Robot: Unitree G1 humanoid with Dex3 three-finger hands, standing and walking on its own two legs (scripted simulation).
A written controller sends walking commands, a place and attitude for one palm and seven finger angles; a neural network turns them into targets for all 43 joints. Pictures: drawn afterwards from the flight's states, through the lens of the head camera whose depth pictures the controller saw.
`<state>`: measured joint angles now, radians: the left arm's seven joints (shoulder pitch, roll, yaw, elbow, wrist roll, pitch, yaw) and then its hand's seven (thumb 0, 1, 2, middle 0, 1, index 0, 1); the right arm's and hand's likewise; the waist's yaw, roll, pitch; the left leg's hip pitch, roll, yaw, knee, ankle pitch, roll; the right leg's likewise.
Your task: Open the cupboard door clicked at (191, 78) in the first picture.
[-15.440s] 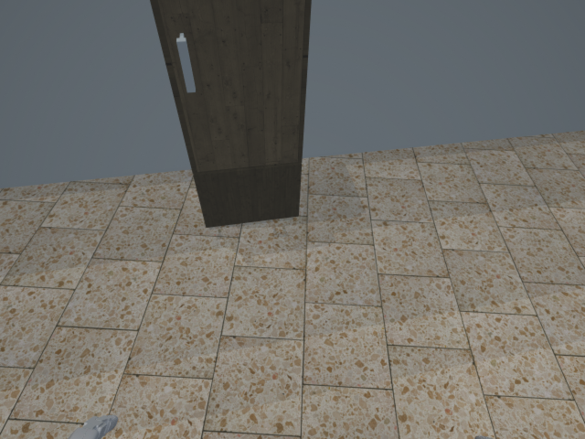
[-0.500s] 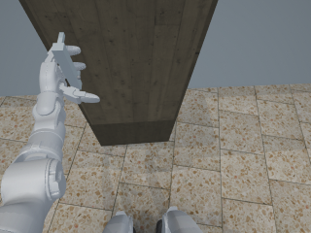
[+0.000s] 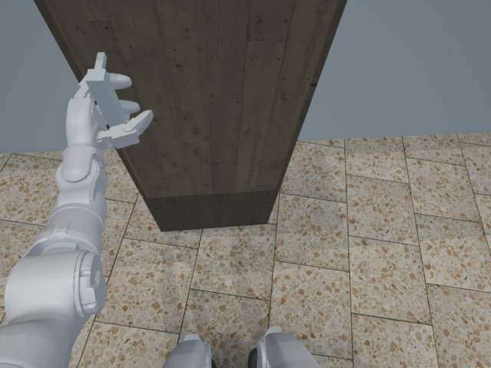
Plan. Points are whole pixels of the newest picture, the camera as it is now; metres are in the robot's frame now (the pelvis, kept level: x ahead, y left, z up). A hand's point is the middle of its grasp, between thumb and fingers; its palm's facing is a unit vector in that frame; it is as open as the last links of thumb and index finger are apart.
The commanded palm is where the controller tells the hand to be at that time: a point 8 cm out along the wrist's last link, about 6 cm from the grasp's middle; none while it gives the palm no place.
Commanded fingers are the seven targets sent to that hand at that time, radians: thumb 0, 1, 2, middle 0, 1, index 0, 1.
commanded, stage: close the thumb around the handle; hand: left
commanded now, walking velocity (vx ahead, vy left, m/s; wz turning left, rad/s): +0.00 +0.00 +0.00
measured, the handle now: (113, 100) +0.54 +0.19 +0.07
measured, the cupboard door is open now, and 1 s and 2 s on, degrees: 0 29 44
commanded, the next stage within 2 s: pull the door open along its arc in 0.24 s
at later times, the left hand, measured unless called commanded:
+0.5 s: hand (127, 125) +0.49 +0.16 +0.07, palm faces +0.05 -1.00 -0.02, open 5.7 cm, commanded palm +0.44 +0.21 +0.07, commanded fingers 0.00 0.90 0.90 -0.40 -1.35 -0.40 -1.35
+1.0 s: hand (170, 209) +0.34 +0.09 +0.07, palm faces +0.32 -0.94 +0.08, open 6.0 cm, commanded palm +0.27 +0.14 +0.07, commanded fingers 0.00 0.90 0.90 -0.40 -1.35 -0.40 -1.35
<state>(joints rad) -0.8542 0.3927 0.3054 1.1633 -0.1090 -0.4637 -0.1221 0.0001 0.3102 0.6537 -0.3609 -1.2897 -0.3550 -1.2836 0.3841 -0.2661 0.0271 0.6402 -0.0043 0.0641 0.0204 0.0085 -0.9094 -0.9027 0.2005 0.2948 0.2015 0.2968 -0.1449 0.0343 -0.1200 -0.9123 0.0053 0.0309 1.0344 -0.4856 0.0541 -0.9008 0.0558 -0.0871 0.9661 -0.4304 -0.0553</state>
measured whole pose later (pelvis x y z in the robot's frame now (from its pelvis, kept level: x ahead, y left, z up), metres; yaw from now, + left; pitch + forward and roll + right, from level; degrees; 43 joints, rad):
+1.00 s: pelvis +0.01 -0.01 +0.01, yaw +1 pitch +14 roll -1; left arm -0.04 -0.08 -0.08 0.24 -0.01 -0.32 0.41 0.03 0.66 0.74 -0.33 -1.35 -0.39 -1.35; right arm 0.22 -0.21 0.00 0.52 -0.04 0.03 0.08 0.01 -0.91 -0.90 0.20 0.29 0.20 0.30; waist 0.00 0.03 -0.15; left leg -0.72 -0.01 0.05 0.95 -0.48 0.04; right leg -0.73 0.04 -0.06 0.93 -0.45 -0.06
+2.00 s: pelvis -0.01 -0.09 +0.01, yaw +3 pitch +11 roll +4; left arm 0.15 -0.07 -0.16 0.11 0.01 -0.26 0.50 0.00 -0.43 0.34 -0.28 -1.06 -0.30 -1.05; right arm 0.18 -0.20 0.00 0.59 -0.05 0.00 -0.01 0.02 -0.91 -0.90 0.20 0.29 0.20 0.30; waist -0.01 0.03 -0.13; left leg -0.67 -0.03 -0.08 0.91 -0.43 -0.02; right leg -0.70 0.07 -0.12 0.94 -0.45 -0.15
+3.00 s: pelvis +0.00 +0.03 +0.00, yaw -1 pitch +11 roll -2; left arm 0.44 0.02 -0.38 -0.19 0.07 -0.28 0.19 -0.01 -0.51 0.30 -0.19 -0.32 -0.22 -0.33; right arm 0.25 -0.19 0.05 0.36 0.00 0.00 0.04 0.02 -0.91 -0.90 0.20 0.29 0.20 0.30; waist 0.00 0.05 -0.13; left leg -0.73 -0.07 0.01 1.07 -0.53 0.08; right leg -0.73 0.03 -0.03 1.02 -0.49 -0.02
